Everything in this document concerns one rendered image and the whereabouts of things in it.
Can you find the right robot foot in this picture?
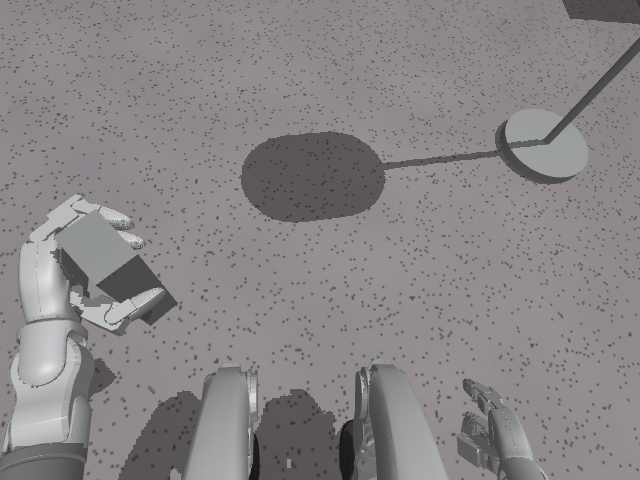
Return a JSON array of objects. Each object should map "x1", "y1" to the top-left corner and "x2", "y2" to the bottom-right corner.
[{"x1": 339, "y1": 420, "x2": 355, "y2": 480}]

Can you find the carton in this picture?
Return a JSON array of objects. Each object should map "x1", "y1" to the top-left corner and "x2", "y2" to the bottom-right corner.
[{"x1": 53, "y1": 209, "x2": 178, "y2": 326}]

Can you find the right robot hand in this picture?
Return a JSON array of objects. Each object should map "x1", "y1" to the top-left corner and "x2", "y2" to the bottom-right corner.
[{"x1": 457, "y1": 378, "x2": 534, "y2": 475}]

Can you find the left robot hand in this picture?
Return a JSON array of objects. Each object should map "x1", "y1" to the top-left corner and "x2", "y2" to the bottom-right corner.
[{"x1": 18, "y1": 194, "x2": 166, "y2": 337}]

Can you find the left robot arm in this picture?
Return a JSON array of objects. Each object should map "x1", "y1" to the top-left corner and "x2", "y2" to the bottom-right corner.
[{"x1": 0, "y1": 318, "x2": 95, "y2": 480}]

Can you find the floor lamp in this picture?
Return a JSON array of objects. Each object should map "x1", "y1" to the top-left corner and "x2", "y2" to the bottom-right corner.
[{"x1": 500, "y1": 37, "x2": 640, "y2": 184}]

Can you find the right robot arm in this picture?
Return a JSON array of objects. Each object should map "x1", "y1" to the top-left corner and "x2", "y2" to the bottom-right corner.
[{"x1": 497, "y1": 457, "x2": 549, "y2": 480}]

